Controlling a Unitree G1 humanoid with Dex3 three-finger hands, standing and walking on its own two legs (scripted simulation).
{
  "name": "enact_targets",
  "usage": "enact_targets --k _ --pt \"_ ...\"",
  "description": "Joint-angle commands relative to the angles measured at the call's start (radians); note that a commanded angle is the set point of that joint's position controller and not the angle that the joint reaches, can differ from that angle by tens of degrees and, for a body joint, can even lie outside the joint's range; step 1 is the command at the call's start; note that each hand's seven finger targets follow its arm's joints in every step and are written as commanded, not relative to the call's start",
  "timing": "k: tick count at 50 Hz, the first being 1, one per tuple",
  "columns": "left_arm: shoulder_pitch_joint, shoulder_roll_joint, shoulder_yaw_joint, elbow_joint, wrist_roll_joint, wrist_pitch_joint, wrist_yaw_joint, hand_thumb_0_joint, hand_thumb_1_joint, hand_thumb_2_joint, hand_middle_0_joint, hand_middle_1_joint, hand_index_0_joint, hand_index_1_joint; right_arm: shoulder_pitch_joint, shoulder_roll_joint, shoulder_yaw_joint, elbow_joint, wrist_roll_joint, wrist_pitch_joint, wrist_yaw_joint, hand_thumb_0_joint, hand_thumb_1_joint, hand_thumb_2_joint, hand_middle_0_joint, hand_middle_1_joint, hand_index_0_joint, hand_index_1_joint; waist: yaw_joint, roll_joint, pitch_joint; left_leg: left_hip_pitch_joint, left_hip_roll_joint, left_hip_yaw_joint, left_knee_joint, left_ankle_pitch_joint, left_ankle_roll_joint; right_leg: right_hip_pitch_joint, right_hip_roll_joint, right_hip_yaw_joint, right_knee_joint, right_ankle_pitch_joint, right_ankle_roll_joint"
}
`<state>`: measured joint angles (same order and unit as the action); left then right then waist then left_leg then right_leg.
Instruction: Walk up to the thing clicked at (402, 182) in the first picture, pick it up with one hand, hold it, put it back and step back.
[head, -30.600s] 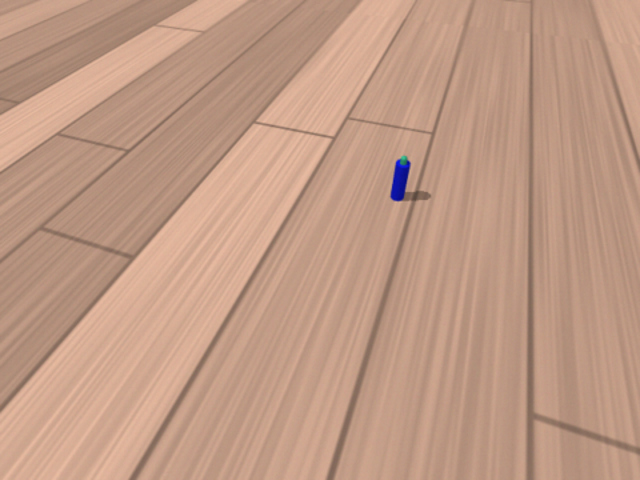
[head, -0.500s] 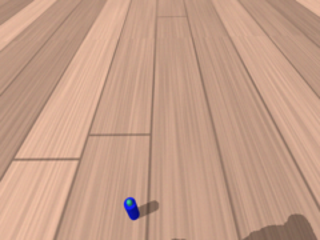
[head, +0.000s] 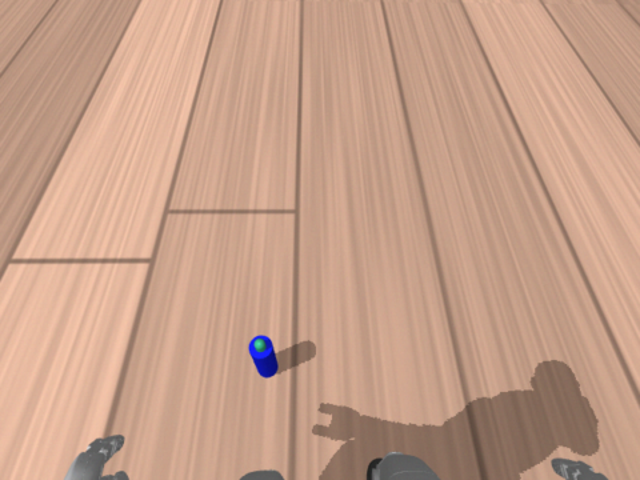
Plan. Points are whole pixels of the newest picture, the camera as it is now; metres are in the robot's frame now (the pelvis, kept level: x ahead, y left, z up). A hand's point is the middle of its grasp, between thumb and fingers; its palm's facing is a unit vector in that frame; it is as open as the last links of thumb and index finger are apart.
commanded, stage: step back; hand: left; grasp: from the side
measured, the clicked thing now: (263, 355) +0.45 +0.15 -0.64
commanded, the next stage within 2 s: none
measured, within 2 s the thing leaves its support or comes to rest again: neither
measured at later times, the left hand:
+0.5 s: hand out of the picture +0.03 +0.27 -0.15, palm faces -0.11 -0.91 -0.41, open 7.4 cm
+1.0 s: hand out of the picture -0.09 +0.29 -0.15, palm faces -0.05 -0.94 -0.34, open 7.4 cm
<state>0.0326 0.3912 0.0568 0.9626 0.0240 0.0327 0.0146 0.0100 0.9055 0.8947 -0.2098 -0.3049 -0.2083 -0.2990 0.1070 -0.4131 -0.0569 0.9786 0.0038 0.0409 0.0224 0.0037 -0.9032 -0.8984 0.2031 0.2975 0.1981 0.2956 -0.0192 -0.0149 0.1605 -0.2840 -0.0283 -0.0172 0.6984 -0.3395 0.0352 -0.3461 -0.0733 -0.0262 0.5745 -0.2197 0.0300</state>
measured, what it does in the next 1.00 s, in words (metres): walks backwards: right foot, then left foot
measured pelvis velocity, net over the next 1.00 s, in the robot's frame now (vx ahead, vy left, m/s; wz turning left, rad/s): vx -0.22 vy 0.04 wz -0.05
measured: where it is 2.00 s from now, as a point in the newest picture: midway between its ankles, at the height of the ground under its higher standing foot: outside the picture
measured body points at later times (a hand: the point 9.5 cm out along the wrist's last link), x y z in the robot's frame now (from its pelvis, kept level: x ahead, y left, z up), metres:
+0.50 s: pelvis -0.09 +0.02 -0.01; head -0.03 +0.00 +0.43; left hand +0.04 +0.32 -0.12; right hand -0.01 -0.30 -0.14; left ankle -0.03 +0.11 -0.73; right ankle -0.11 -0.10 -0.73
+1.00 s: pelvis -0.22 +0.04 +0.01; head -0.16 +0.07 +0.45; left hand -0.09 +0.34 -0.12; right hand -0.15 -0.28 -0.09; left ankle -0.20 +0.15 -0.73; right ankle -0.25 -0.11 -0.63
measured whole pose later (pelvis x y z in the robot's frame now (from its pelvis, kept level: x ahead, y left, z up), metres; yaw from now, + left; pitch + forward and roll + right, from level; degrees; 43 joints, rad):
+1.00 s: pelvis -0.22 +0.04 +0.01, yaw -3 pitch -2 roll -2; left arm 0.14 0.40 0.08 0.80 0.02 0.08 0.01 0.01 0.91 0.89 -0.21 -0.30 -0.21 -0.30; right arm 0.17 -0.34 -0.03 0.87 -0.03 0.02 -0.01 0.01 -0.90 -0.90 0.21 0.30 0.20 0.30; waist 0.01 -0.05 0.17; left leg -0.26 0.01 -0.03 0.56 -0.27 0.02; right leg -0.48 0.13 0.17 1.19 -0.49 -0.01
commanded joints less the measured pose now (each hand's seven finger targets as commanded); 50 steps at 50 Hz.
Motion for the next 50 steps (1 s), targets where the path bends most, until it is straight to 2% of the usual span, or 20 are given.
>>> enact_targets --k 1,2,3,9,16,21,23,24,25,26,30,36,39,40,41,42,43,44,47,50 --pt "-0.052 0.15 0.036 -0.136 -0.028 0.009 0.015 0.0 0.9 0.9 -0.2 -0.3 -0.2 -0.3 0.09 -0.267 -0.076 -0.052 -0.04 -0.026 -0.025 0.0 -0.9 -0.9 0.2 0.3 0.2 0.3 -0.022 0.237 -0.193 0.185 0.264 -0.362 -0.329 0.732 0.062 -0.116 0.151 0.071 0.296 -0.222 -0.062" --pt "-0.016 0.153 0.04 -0.121 -0.022 0.024 0.024 0.0 0.9 0.9 -0.2 -0.3 -0.2 -0.3 0.082 -0.27 -0.076 -0.061 -0.05 -0.029 -0.029 0.0 -0.9 -0.9 0.2 0.3 0.2 0.3 -0.003 0.154 -0.197 0.159 0.315 -0.365 -0.307 0.745 0.128 -0.122 0.163 0.175 0.424 -0.399 -0.061" --pt "0.021 0.151 0.035 -0.126 -0.02 0.024 0.029 0.0 0.9 0.9 -0.2 -0.3 -0.2 -0.3 0.068 -0.279 -0.076 -0.083 -0.044 -0.031 -0.034 0.0 -0.9 -0.9 0.2 0.3 0.2 0.3 -0.003 0.155 -0.196 0.168 0.332 -0.342 -0.273 0.889 0.136 -0.146 0.171 0.187 0.481 -0.431 -0.059" --pt "0.089 0.178 0.048 -0.11 -0.017 0.02 0.029 0.0 0.9 0.9 -0.2 -0.3 -0.2 -0.3 -0.009 -0.186 -0.06 -0.14 -0.034 -0.038 -0.062 0.0 -0.9 -0.9 0.2 0.3 0.2 0.3 0.037 0.139 -0.219 0.269 0.238 -0.205 -0.222 0.744 0.114 -0.195 0.177 0.221 0.629 -0.249 -0.04" --pt "0.047 0.163 0.057 -0.163 -0.006 -0.002 0.018 0.0 0.9 0.9 -0.2 -0.3 -0.2 -0.3 0.097 -0.199 -0.073 -0.15 -0.026 -0.035 -0.068 0.0 -0.9 -0.9 0.2 0.3 0.2 0.3 -0.036 0.114 -0.214 0.325 0.291 -0.225 -0.19 0.72 0.197 -0.121 0.121 0.144 0.32 -0.295 -0.013" --pt "0.187 0.144 0.062 -0.127 0.002 -0.011 0.007 0.0 0.9 0.9 -0.2 -0.3 -0.2 -0.3 0.008 -0.218 -0.07 -0.183 -0.017 -0.026 -0.055 0.0 -0.9 -0.9 0.2 0.3 0.2 0.3 0.031 0.129 -0.274 0.186 0.266 -0.191 -0.142 0.502 0.155 0.104 0.097 0.065 -0.021 -0.11 -0.056" --pt "0.214 0.186 0.074 -0.12 0.012 -0.023 0.009 0.0 0.9 0.9 -0.2 -0.3 -0.2 -0.3 -0.016 -0.187 -0.058 -0.188 -0.003 -0.023 -0.05 0.0 -0.9 -0.9 0.2 0.3 0.2 0.3 0.043 0.013 -0.291 0.03 0.191 -0.14 -0.051 0.352 0.075 0.236 0.02 0.197 -0.103 0.166 -0.103" --pt "0.199 0.233 0.086 -0.138 0.015 -0.027 0.007 0.0 0.9 0.9 -0.2 -0.3 -0.2 -0.3 -0.031 -0.158 -0.044 -0.202 0.004 -0.023 -0.048 0.0 -0.9 -0.9 0.2 0.3 0.2 0.3 0.042 -0.113 -0.259 -0.095 0.079 -0.076 0.056 0.177 0.017 0.251 -0.102 0.375 -0.146 0.267 -0.177" --pt "0.127 0.306 0.098 -0.166 0.007 -0.022 0.004 0.0 0.9 0.9 -0.2 -0.3 -0.2 -0.3 -0.041 -0.136 -0.045 -0.195 0.003 -0.014 -0.053 0.0 -0.9 -0.9 0.2 0.3 0.2 0.3 0.061 -0.283 -0.188 -0.117 -0.07 -0.011 0.269 -0.214 -0.029 0.098 -0.29 0.558 -0.222 0.319 -0.345" --pt "0.085 0.306 0.098 -0.2 0.014 -0.028 0.006 0.0 0.9 0.9 -0.2 -0.3 -0.2 -0.3 -0.022 -0.158 -0.054 -0.181 -0.006 -0.008 -0.059 0.0 -0.9 -0.9 0.2 0.3 0.2 0.3 0.052 -0.249 -0.133 -0.1 -0.058 -0.1 0.432 -0.309 -0.043 0.008 -0.324 0.6 -0.222 0.354 -0.38" --pt "0.029 0.195 0.081 -0.232 0.004 -0.023 0.017 0.0 0.9 0.9 -0.2 -0.3 -0.2 -0.3 0.06 -0.151 -0.04 -0.134 0.002 -0.012 -0.052 0.0 -0.9 -0.9 0.2 0.3 0.2 0.3 0.007 -0.107 -0.121 -0.157 -0.121 -0.136 0.501 -0.176 -0.045 0.08 -0.127 0.278 -0.152 0.44 -0.244" --pt "0.113 0.196 0.08 -0.259 0.016 -0.004 0.018 0.0 0.9 0.9 -0.2 -0.3 -0.2 -0.3 0.073 -0.135 -0.029 -0.171 -0.006 -0.031 -0.058 0.0 -0.9 -0.9 0.2 0.3 0.2 0.3 0.049 -0.186 -0.224 -0.143 -0.003 -0.046 0.048 -0.176 -0.053 0.335 -0.129 0.266 -0.063 0.448 -0.236" --pt "0.097 0.213 0.073 -0.269 -0.004 0.016 0.006 0.0 0.9 0.9 -0.2 -0.3 -0.2 -0.3 0.14 -0.132 -0.045 -0.142 -0.023 -0.044 -0.054 0.0 -0.9 -0.9 0.2 0.3 0.2 0.3 0.014 -0.155 -0.248 0.046 -0.004 0.021 -0.314 0.124 -0.035 0.264 -0.088 0.216 0.058 0.406 -0.176" --pt "0.101 0.188 0.067 -0.277 -0.009 0.024 0.003 0.0 0.9 0.9 -0.2 -0.3 -0.2 -0.3 0.134 -0.144 -0.054 -0.146 -0.036 -0.048 -0.055 0.0 -0.9 -0.9 0.2 0.3 0.2 0.3 0.018 -0.122 -0.237 0.11 0.031 -0.045 -0.353 0.226 -0.026 0.164 -0.053 0.215 0.09 0.276 -0.137" --pt "0.131 0.154 0.059 -0.282 -0.012 0.027 -0.001 0.0 0.9 0.9 -0.2 -0.3 -0.2 -0.3 0.121 -0.218 -0.073 -0.157 -0.05 -0.052 -0.054 0.0 -0.9 -0.9 0.2 0.3 0.2 0.3 0.03 0.049 -0.254 0.207 0.199 -0.268 -0.357 0.325 0.022 -0.003 0.039 0.169 0.19 0.059 -0.089" --pt "0.12 0.136 0.062 -0.283 -0.014 0.025 0.003 0.0 0.9 0.9 -0.2 -0.3 -0.2 -0.3 0.067 -0.296 -0.083 -0.174 -0.055 -0.051 -0.048 0.0 -0.9 -0.9 0.2 0.3 0.2 0.3 0.035 0.204 -0.215 0.219 0.36 -0.463 -0.363 0.447 0.119 -0.181 0.202 0.115 0.341 -0.349 -0.057" --pt "0.048 0.177 0.08 -0.291 0.002 0.023 0.02 0.0 0.9 0.9 -0.2 -0.3 -0.2 -0.3 0.082 -0.341 -0.092 -0.188 -0.044 -0.051 -0.045 0.0 -0.9 -0.9 0.2 0.3 0.2 0.3 -0.042 0.245 -0.198 0.051 0.462 -0.524 -0.362 0.507 0.245 -0.104 0.18 0.216 0.511 -0.465 -0.037" --pt "0.029 0.195 0.083 -0.282 0.007 0.023 0.022 0.0 0.9 0.9 -0.2 -0.3 -0.2 -0.3 0.044 -0.317 -0.092 -0.187 -0.042 -0.056 -0.053 0.0 -0.9 -0.9 0.2 0.3 0.2 0.3 -0.027 0.221 -0.159 -0.02 0.457 -0.51 -0.378 0.453 0.263 -0.091 0.155 0.245 0.628 -0.404 -0.042" --pt "0.16 0.181 0.085 -0.231 -0.017 0.023 0.007 0.0 0.9 0.9 -0.2 -0.3 -0.2 -0.3 -0.053 -0.202 -0.055 -0.213 -0.041 -0.057 -0.06 0.0 -0.9 -0.9 0.2 0.3 0.2 0.3 0.076 0.15 -0.156 0.108 0.258 -0.184 -0.281 0.591 0.155 -0.171 0.197 0.25 0.714 -0.26 -0.049" --pt "0.131 0.17 0.091 -0.238 -0.006 0.019 0.004 0.0 0.9 0.9 -0.2 -0.3 -0.2 -0.3 0.048 -0.187 -0.06 -0.202 -0.035 -0.055 -0.061 0.0 -0.9 -0.9 0.2 0.3 0.2 0.3 0.017 0.148 -0.161 0.196 0.251 -0.199 -0.241 0.608 0.176 -0.179 0.181 0.216 0.637 -0.266 -0.007"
